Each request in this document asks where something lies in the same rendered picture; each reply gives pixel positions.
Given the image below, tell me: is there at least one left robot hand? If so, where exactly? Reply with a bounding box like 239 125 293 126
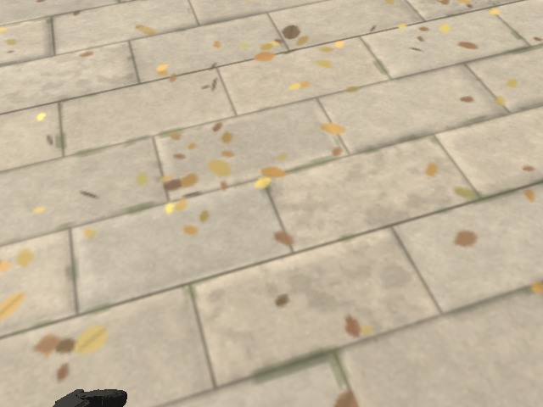
53 389 127 407

